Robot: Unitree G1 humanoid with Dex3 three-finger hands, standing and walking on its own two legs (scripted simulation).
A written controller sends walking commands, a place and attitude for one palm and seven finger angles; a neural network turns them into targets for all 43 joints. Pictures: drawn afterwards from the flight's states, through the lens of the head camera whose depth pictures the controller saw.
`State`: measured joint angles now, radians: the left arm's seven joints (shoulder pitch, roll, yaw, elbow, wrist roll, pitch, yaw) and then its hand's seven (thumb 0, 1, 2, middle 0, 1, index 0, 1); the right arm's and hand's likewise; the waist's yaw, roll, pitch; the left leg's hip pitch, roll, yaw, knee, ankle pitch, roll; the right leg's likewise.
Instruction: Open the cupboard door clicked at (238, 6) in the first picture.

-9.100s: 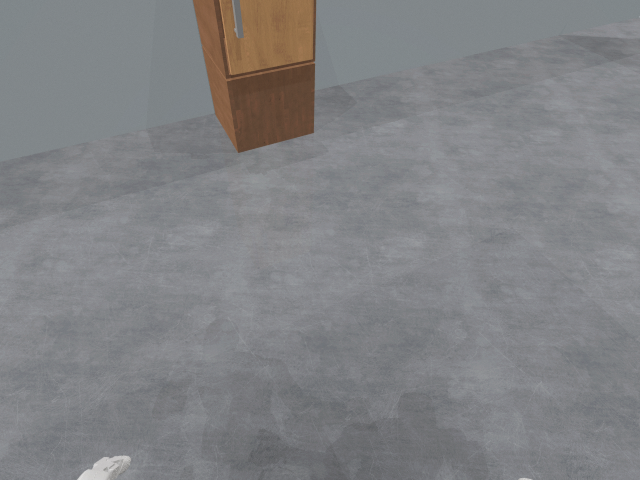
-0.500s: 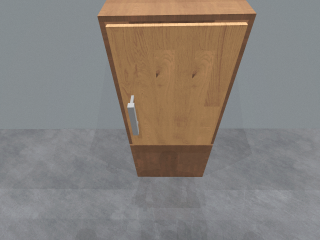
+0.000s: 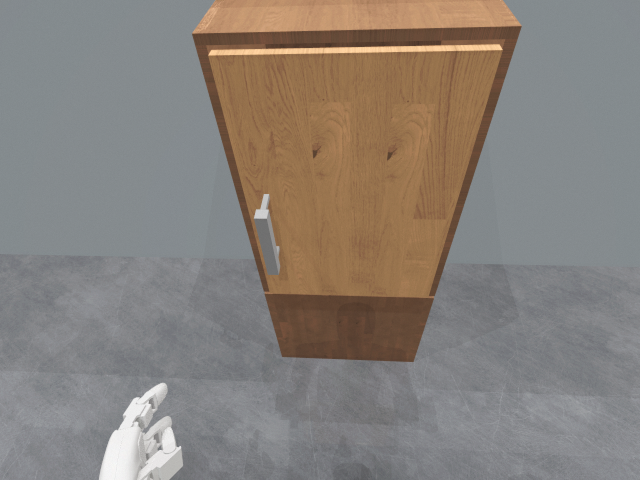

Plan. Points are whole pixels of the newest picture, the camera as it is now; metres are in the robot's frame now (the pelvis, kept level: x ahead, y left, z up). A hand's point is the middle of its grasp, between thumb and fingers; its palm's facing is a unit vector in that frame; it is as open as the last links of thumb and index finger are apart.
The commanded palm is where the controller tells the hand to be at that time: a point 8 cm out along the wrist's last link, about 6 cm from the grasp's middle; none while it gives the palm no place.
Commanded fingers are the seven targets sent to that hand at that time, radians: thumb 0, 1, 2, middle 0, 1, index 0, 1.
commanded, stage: raise the hand with hooked fingers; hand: left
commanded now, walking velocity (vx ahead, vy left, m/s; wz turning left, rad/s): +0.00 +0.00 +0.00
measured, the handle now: (270, 235) +0.57 +0.13 -0.09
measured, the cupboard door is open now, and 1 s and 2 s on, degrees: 0 0 0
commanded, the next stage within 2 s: move the hooked fingers beside the handle in 1.94 s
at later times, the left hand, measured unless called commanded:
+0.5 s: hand (172, 449) +0.18 +0.21 -0.07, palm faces -0.08 -0.99 -0.06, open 10.1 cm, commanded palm +0.15 +0.27 -0.07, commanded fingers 0.00 0.11 0.56 -0.26 -0.81 -0.26 -0.81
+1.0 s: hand (142, 428) +0.21 +0.26 -0.08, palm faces -0.07 -1.00 -0.04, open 13.0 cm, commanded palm +0.19 +0.32 -0.07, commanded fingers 0.00 -0.48 0.31 -0.30 -1.18 -0.30 -1.18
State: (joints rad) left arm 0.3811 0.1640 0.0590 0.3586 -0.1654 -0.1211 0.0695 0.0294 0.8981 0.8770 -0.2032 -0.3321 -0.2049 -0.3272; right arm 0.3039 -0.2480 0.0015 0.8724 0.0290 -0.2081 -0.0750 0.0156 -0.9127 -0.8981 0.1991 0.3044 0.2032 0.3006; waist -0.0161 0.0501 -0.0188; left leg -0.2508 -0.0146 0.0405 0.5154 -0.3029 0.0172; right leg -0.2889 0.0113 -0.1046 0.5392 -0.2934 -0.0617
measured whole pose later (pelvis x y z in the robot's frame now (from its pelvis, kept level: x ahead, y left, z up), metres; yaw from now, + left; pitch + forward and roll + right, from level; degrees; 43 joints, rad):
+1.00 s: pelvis -0.05 +0.05 -0.10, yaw -2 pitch +19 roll -4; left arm 0.23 0.32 0.27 0.16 -0.32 -0.43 -0.38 0.00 -0.26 0.40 -0.28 -1.05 -0.28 -1.04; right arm 0.21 -0.27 0.00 0.54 0.03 -0.21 -0.05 0.02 -0.90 -0.90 0.20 0.30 0.20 0.30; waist -0.02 0.00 -0.14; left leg -1.04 -0.02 0.00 1.27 -0.56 0.07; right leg -1.03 -0.01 -0.11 1.18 -0.47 -0.02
